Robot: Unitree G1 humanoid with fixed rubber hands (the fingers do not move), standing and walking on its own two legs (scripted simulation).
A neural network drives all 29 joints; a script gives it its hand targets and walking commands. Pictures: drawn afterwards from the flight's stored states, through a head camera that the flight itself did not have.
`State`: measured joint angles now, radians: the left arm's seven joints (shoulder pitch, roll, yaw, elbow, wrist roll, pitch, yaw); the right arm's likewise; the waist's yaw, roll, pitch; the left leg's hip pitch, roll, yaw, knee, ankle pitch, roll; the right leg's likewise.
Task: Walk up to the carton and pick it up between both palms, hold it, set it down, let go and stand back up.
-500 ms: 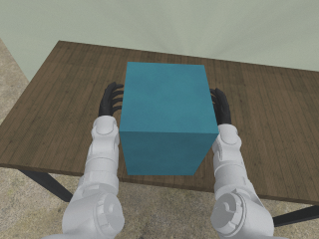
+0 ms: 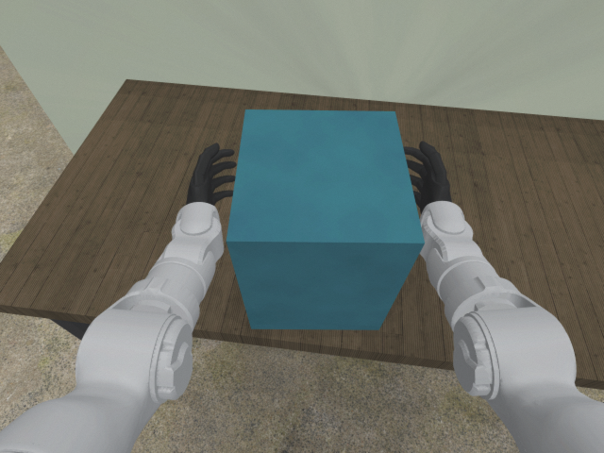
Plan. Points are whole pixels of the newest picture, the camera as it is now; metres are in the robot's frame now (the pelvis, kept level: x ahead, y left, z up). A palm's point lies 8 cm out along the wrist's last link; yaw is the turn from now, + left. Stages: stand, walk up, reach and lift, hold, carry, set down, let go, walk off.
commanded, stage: set down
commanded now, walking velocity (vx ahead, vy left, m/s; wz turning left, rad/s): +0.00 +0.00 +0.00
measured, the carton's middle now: (317, 228) +0.42 +0.02 +0.03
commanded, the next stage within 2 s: none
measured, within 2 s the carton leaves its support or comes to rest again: neither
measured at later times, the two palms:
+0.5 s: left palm (185, 160) +0.42 +0.19 +0.15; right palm (483, 162) +0.45 -0.17 +0.15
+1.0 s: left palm (159, 116) +0.42 +0.20 +0.21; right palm (515, 119) +0.46 -0.18 +0.21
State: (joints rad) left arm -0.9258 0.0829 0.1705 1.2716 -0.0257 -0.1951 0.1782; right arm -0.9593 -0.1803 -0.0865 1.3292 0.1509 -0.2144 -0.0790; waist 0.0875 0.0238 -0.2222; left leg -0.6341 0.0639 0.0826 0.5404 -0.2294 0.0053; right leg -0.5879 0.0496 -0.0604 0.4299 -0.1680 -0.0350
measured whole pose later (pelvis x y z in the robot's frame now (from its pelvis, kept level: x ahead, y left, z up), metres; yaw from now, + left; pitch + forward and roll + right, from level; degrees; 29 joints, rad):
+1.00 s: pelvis -0.01 -0.02 +0.01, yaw +2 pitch +7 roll +0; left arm -1.01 0.29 0.09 0.86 -0.18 0.39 0.10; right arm -1.09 -0.35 0.08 1.06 0.43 0.27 -0.10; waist 0.04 -0.01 -0.11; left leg -0.33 0.04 0.04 0.37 -0.16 -0.02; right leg -0.31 0.05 -0.06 0.33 -0.14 -0.06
